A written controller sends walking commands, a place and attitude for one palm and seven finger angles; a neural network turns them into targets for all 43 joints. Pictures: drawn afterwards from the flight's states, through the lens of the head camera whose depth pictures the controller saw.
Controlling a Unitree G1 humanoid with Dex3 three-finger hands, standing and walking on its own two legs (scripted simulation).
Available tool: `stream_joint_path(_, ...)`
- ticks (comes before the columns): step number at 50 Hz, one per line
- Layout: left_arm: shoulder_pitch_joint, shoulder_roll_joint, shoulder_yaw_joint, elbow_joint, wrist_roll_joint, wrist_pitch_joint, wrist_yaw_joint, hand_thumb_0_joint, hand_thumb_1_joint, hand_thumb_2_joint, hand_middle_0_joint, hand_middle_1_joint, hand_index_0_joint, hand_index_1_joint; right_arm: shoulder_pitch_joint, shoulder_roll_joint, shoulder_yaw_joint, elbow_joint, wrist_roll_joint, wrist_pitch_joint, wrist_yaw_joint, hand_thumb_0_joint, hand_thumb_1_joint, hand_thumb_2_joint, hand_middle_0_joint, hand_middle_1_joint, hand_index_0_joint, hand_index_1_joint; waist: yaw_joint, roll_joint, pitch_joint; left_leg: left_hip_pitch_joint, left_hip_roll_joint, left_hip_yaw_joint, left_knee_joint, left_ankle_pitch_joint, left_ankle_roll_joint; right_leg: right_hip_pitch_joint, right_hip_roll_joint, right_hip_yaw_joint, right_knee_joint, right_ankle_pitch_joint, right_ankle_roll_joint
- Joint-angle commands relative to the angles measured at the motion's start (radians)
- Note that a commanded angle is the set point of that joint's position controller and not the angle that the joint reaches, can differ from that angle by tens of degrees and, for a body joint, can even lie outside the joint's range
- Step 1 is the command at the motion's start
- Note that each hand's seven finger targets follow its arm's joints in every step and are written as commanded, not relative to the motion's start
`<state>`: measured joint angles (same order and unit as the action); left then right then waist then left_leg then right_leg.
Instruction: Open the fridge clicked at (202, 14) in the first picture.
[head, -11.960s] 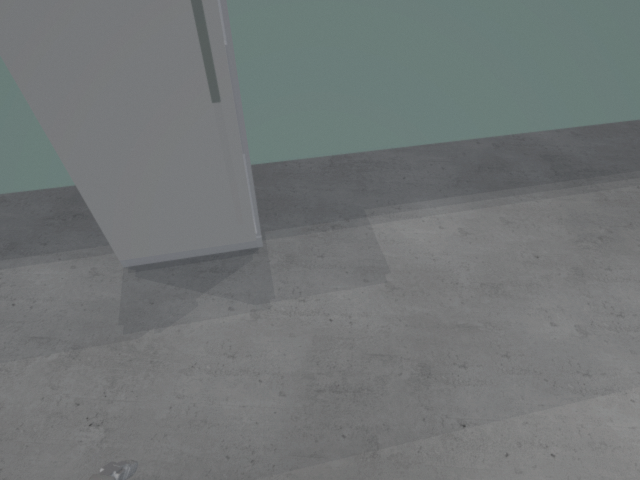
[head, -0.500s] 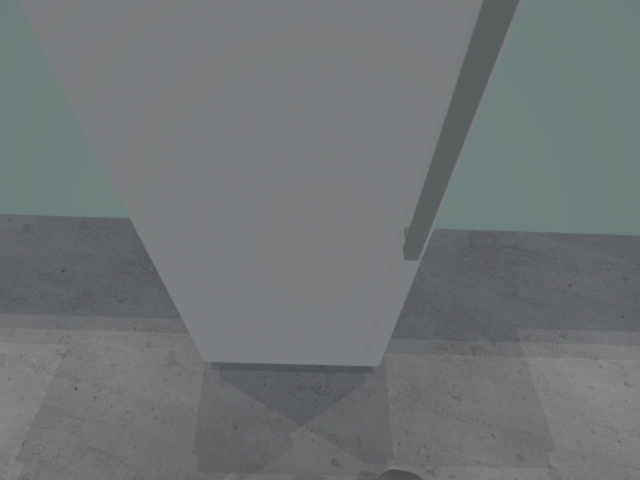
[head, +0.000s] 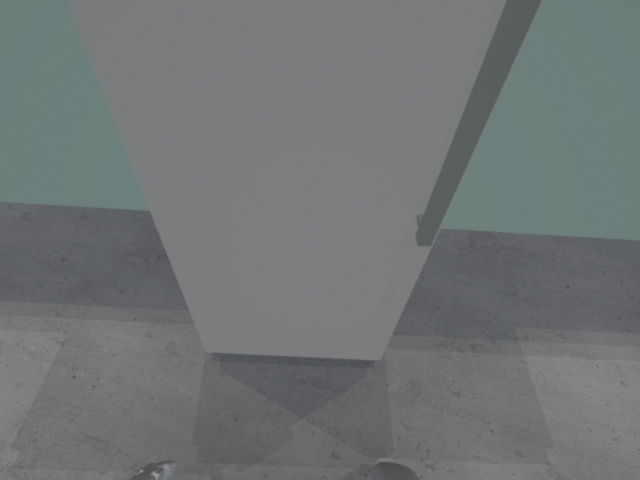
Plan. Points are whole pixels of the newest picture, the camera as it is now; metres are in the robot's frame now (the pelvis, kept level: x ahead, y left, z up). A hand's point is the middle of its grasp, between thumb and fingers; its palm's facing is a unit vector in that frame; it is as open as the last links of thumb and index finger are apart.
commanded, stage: come to a stop and stand still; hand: right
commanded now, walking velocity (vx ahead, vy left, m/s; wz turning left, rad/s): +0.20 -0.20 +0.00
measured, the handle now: (464, 123) +0.51 -0.16 +0.19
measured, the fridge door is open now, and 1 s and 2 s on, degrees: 0 0 0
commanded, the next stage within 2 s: look again from close up in 1.32 s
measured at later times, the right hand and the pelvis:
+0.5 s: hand out of the picture -0.01 -0.21 -0.14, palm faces +0.07 +0.98 -0.20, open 7.4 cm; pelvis -0.05 -0.02 +0.02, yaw -3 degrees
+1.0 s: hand out of the picture -0.03 -0.14 -0.16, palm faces +0.06 +0.99 -0.11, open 7.3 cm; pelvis +0.00 +0.00 +0.02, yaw -2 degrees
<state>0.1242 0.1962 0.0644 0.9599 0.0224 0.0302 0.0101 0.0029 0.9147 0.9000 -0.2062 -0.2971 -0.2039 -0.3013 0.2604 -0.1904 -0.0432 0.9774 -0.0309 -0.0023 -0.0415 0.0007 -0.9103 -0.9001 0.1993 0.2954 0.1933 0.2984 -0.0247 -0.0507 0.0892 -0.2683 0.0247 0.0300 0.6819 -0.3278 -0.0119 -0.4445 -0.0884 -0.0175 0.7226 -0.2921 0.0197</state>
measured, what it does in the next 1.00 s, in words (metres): steps on the spot: right foot, then left foot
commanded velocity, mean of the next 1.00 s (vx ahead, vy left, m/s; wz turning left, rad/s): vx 0.08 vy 0.00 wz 0.00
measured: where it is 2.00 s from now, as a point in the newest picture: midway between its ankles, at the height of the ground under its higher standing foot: outside the picture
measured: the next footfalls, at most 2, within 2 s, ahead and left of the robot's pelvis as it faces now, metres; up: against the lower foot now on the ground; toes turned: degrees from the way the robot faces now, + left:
right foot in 0.26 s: +0.04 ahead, -0.10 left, +0.00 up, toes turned -4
left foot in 0.68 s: +0.01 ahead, +0.11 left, +0.00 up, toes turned +1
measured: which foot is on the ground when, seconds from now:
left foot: down 0.00-0.26, up 0.28-0.66, down 0.68-1.00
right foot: up 0.00-0.24, down 0.26-1.00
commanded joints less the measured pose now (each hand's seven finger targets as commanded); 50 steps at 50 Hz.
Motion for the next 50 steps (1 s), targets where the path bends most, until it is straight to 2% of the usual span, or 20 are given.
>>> stream_joint_path(1, 0.018, 0.037, 0.002, -0.113, -0.005, -0.009, -0.024, 0.0, 0.9, 0.9, -0.2, -0.3, -0.2, -0.3, 0.063, -0.161, -0.018, -0.062, -0.002, -0.056, -0.011, 0.0, -0.9, -0.9, 0.2, 0.3, 0.2, 0.3, 0.02, 0.211, -0.127, 0.08, 0.237, -0.24, -0.3, 0.423, 0.135, -0.066, 0.065, 0.009, 0.274, -0.085, -0.009)
stream_joint_path(3, 0.048, 0.066, 0.009, -0.123, -0.002, 0.009, -0.031, 0.0, 0.9, 0.9, -0.2, -0.3, -0.2, -0.3, -0.001, -0.156, -0.014, -0.085, 0.0, -0.05, -0.015, 0.0, -0.9, -0.9, 0.2, 0.3, 0.2, 0.3, 0.048, 0.278, 0.017, -0.054, 0.269, -0.223, -0.389, 0.072, 0.149, -0.113, 0.024, 0.03, 0.328, -0.043, -0.015)
stream_joint_path(5, 0.067, 0.087, 0.014, -0.125, 0.003, 0.014, -0.041, 0.0, 0.9, 0.9, -0.2, -0.3, -0.2, -0.3, -0.009, -0.186, -0.028, -0.099, -0.007, -0.034, -0.012, 0.0, -0.9, -0.9, 0.2, 0.3, 0.2, 0.3, 0.043, 0.221, 0.089, -0.172, 0.283, -0.263, -0.479, -0.302, 0.17, -0.071, 0.029, 0.002, 0.283, -0.07, -0.014)
stream_joint_path(8, 0.142, 0.084, 0.017, -0.115, 0.006, 0.011, -0.045, 0.0, 0.9, 0.9, -0.2, -0.3, -0.2, -0.3, -0.021, -0.239, -0.05, -0.112, -0.014, -0.019, -0.011, 0.0, -0.9, -0.9, 0.2, 0.3, 0.2, 0.3, 0.049, 0.122, 0.088, -0.265, 0.315, -0.291, -0.483, -0.408, 0.189, 0.069, 0.033, -0.012, 0.157, -0.176, -0.029)
stream_joint_path(11, 0.367, 0.055, 0.0, -0.042, 0.007, -0.01, -0.026, 0.0, 0.9, 0.9, -0.2, -0.3, -0.2, -0.3, -0.032, -0.193, -0.041, -0.103, -0.005, 0.003, -0.001, 0.0, -0.9, -0.9, 0.2, 0.3, 0.2, 0.3, 0.107, 0.066, 0.002, -0.323, 0.168, -0.13, -0.268, -0.401, 0.12, 0.353, 0.102, -0.091, -0.196, -0.14, -0.048)
stream_joint_path(12, 0.436, 0.099, 0.001, -0.029, 0.017, -0.019, -0.018, 0.0, 0.9, 0.9, -0.2, -0.3, -0.2, -0.3, -0.007, -0.125, -0.023, -0.117, -0.003, 0.015, 0.004, 0.0, -0.9, -0.9, 0.2, 0.3, 0.2, 0.3, 0.114, -0.123, 0.0, -0.357, 0.042, -0.012, -0.01, -0.374, 0.071, 0.348, 0.003, 0.092, -0.351, -0.285, -0.092)
stream_joint_path(13, 0.435, 0.154, 0.007, -0.04, 0.022, -0.025, -0.008, 0.0, 0.9, 0.9, -0.2, -0.3, -0.2, -0.3, -0.004, -0.053, -0.004, -0.133, 0.005, 0.015, 0.004, 0.0, -0.9, -0.9, 0.2, 0.3, 0.2, 0.3, 0.103, -0.351, 0.031, -0.454, -0.086, 0.094, 0.275, -0.312, 0.019, 0.283, -0.175, 0.409, -0.535, -0.458, -0.18)
stream_joint_path(14, 0.374, 0.155, 0.003, -0.053, 0.014, -0.023, 0.004, 0.0, 0.9, 0.9, -0.2, -0.3, -0.2, -0.3, -0.051, -0.063, -0.002, -0.151, 0.006, 0.008, 0.006, 0.0, -0.9, -0.9, 0.2, 0.3, 0.2, 0.3, 0.088, -0.22, 0.082, -0.457, -0.035, -0.021, 0.409, -0.239, 0.038, 0.17, -0.227, 0.486, -0.588, -0.433, -0.257)
stream_joint_path(16, 0.229, 0.117, -0.016, -0.079, 0.01, -0.04, 0.002, 0.0, 0.9, 0.9, -0.2, -0.3, -0.2, -0.3, -0.001, -0.078, -0.012, -0.106, -0.002, 0.003, 0.023, 0.0, -0.9, -0.9, 0.2, 0.3, 0.2, 0.3, 0.007, -0.074, 0.025, -0.341, 0.0, -0.045, 0.524, -0.094, 0.053, 0.036, -0.189, 0.432, -0.581, -0.425, -0.238)
stream_joint_path(18, 0.216, 0.104, -0.023, -0.072, 0.008, -0.063, 0.004, 0.0, 0.9, 0.9, -0.2, -0.3, -0.2, -0.3, 0.044, -0.072, -0.008, -0.078, -0.003, 0.005, 0.035, 0.0, -0.9, -0.9, 0.2, 0.3, 0.2, 0.3, -0.013, 0.017, 0.006, -0.309, 0.016, -0.036, 0.515, -0.004, 0.044, 0.035, -0.165, 0.341, -0.592, -0.347, -0.222)
stream_joint_path(21, 0.283, 0.105, -0.02, -0.026, 0.004, -0.076, 0.011, 0.0, 0.9, 0.9, -0.2, -0.3, -0.2, -0.3, 0.046, -0.055, 0.001, -0.062, 0.0, 0.011, 0.043, 0.0, -0.9, -0.9, 0.2, 0.3, 0.2, 0.3, 0.012, 0.02, 0.002, -0.316, 0.02, -0.005, 0.415, 0.028, 0.034, 0.11, -0.144, 0.254, -0.597, -0.292, -0.208)
stream_joint_path(27, 0.365, 0.099, -0.019, 0.026, 0.008, -0.069, 0.018, 0.0, 0.9, 0.9, -0.2, -0.3, -0.2, -0.3, -0.011, -0.026, 0.017, -0.071, 0.003, 0.006, 0.038, 0.0, -0.9, -0.9, 0.2, 0.3, 0.2, 0.3, 0.072, 0.003, -0.021, -0.217, 0.019, 0.013, 0.078, -0.087, 0.037, 0.197, -0.18, 0.248, -0.582, -0.263, -0.224)
stream_joint_path(32, 0.324, 0.077, -0.026, 0.047, 0.002, -0.055, 0.014, 0.0, 0.9, 0.9, -0.2, -0.3, -0.2, -0.3, 0.099, 0.0, 0.024, -0.008, 0.006, -0.006, 0.024, 0.0, -0.9, -0.9, 0.2, 0.3, 0.2, 0.3, 0.023, 0.046, -0.043, 0.078, -0.01, 0.014, -0.244, 0.0, 0.042, 0.073, -0.123, 0.166, -0.477, -0.258, -0.156)
stream_joint_path(33, 0.315, 0.045, -0.032, 0.05, -0.001, -0.054, 0.013, 0.0, 0.9, 0.9, -0.2, -0.3, -0.2, -0.3, 0.129, -0.011, 0.019, 0.01, 0.007, -0.011, 0.017, 0.0, -0.9, -0.9, 0.2, 0.3, 0.2, 0.3, 0.016, 0.089, -0.04, 0.165, 0.034, -0.059, -0.304, -0.026, 0.061, 0.001, -0.082, 0.114, -0.422, -0.243, -0.118)
stream_joint_path(34, 0.294, 0.017, -0.042, 0.042, -0.006, -0.053, 0.012, 0.0, 0.9, 0.9, -0.2, -0.3, -0.2, -0.3, 0.155, -0.037, 0.017, 0.021, 0.005, -0.015, 0.009, 0.0, -0.9, -0.9, 0.2, 0.3, 0.2, 0.3, 0.008, 0.17, -0.007, 0.17, 0.13, -0.214, -0.372, -0.145, 0.108, -0.074, -0.004, 0.036, -0.318, -0.209, -0.078)
stream_joint_path(35, 0.277, -0.006, -0.048, 0.03, -0.007, -0.049, 0.006, 0.0, 0.9, 0.9, -0.2, -0.3, -0.2, -0.3, 0.162, -0.073, 0.014, 0.026, 0.011, -0.015, 0.006, 0.0, -0.9, -0.9, 0.2, 0.3, 0.2, 0.3, 0.013, 0.232, 0.023, 0.087, 0.227, -0.326, -0.471, -0.285, 0.162, -0.067, 0.064, -0.05, -0.21, -0.148, -0.048)
stream_joint_path(36, 0.282, -0.011, -0.047, 0.035, -0.003, -0.044, 0.002, 0.0, 0.9, 0.9, -0.2, -0.3, -0.2, -0.3, 0.125, -0.096, 0.01, 0.017, 0.015, -0.016, 0.004, 0.0, -0.9, -0.9, 0.2, 0.3, 0.2, 0.3, 0.039, 0.232, 0.009, -0.011, 0.271, -0.359, -0.529, -0.369, 0.186, 0.018, 0.062, -0.062, -0.141, -0.103, -0.043)
stream_joint_path(40, 0.351, -0.037, -0.06, 0.094, -0.002, -0.04, 0.006, 0.0, 0.9, 0.9, -0.2, -0.3, -0.2, -0.3, 0.059, -0.047, 0.026, 0.011, 0.021, -0.033, 0.002, 0.0, -0.9, -0.9, 0.2, 0.3, 0.2, 0.3, 0.082, 0.142, 0.035, -0.156, 0.139, -0.185, -0.432, -0.159, 0.13, 0.222, 0.04, -0.019, -0.226, 0.033, -0.044)
stream_joint_path(44, 0.308, 0.009, -0.058, 0.097, -0.007, -0.064, 0.018, 0.0, 0.9, 0.9, -0.2, -0.3, -0.2, -0.3, 0.116, -0.025, 0.033, 0.039, 0.018, -0.026, 0.008, 0.0, -0.9, -0.9, 0.2, 0.3, 0.2, 0.3, 0.033, -0.068, 0.021, -0.024, 0.046, -0.075, -0.285, 0.044, 0.067, 0.165, -0.042, 0.077, -0.385, 0.032, -0.072)
stream_joint_path(50, 0.278, 0.019, -0.061, 0.106, -0.015, -0.078, 0.032, 0.0, 0.9, 0.9, -0.2, -0.3, -0.2, -0.3, 0.157, -0.017, 0.043, 0.09, 0.019, -0.035, 0.006, 0.0, -0.9, -0.9, 0.2, 0.3, 0.2, 0.3, 0.025, 0.018, -0.075, 0.08, 0.073, -0.072, -0.263, 0.293, 0.054, 0.266, -0.036, 0.034, -0.32, 0.337, -0.077)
